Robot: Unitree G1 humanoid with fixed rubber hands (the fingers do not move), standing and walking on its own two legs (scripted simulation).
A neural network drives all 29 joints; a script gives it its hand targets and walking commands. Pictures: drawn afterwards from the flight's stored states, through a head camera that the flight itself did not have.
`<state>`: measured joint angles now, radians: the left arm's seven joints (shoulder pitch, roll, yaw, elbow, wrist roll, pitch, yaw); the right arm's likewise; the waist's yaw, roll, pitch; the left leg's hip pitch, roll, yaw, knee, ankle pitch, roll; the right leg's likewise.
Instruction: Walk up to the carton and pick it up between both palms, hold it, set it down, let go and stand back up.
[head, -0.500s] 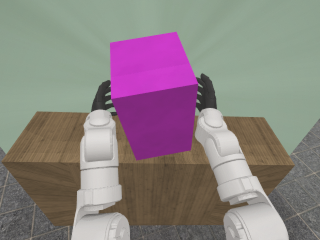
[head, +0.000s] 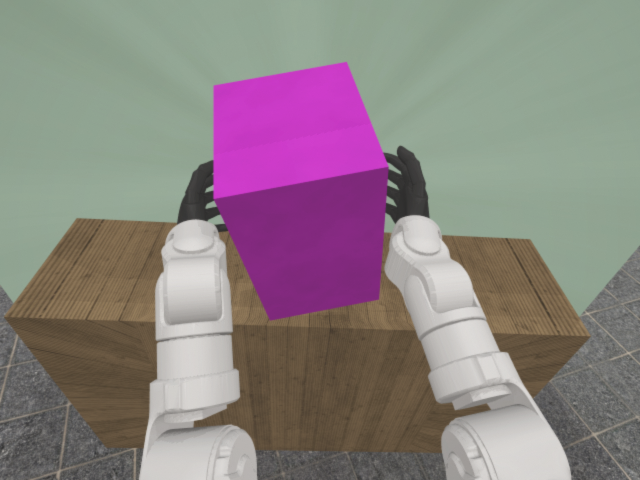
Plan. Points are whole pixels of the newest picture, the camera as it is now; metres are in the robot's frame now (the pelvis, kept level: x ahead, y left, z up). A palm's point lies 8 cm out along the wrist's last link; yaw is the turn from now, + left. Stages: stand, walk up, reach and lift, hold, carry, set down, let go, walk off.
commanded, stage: hold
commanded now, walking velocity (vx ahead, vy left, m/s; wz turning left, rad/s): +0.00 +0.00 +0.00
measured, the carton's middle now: (304, 203) +0.43 +0.01 +0.17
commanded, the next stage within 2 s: none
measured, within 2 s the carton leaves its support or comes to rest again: neither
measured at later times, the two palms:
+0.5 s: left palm (202, 226) +0.36 +0.13 +0.19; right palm (414, 215) +0.36 -0.11 +0.20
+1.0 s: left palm (204, 225) +0.36 +0.13 +0.19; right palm (415, 217) +0.36 -0.11 +0.20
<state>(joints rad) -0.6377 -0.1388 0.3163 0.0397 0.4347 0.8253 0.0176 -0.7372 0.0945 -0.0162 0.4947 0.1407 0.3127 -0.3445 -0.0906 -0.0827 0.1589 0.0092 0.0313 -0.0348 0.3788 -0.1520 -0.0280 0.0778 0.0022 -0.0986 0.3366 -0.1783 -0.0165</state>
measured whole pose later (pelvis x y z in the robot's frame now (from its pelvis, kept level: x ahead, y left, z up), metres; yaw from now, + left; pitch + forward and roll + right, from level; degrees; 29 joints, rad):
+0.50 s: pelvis +0.00 +0.00 +0.00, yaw -1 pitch -14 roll -1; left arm -0.65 -0.15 0.32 0.06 0.44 0.83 0.02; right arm -0.75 0.08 0.00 0.51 0.15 0.32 -0.34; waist -0.08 -0.08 0.15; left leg 0.02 0.03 -0.02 0.37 -0.15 -0.03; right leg 0.07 0.00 -0.08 0.34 -0.18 -0.02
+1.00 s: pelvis +0.00 +0.00 +0.00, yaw -1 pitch -14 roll -1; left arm -0.64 -0.15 0.31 0.05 0.44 0.82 0.02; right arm -0.73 0.08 -0.01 0.50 0.15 0.31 -0.34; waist -0.09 -0.07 0.16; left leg 0.01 0.03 -0.02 0.38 -0.15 -0.02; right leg 0.08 0.00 -0.09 0.34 -0.18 -0.01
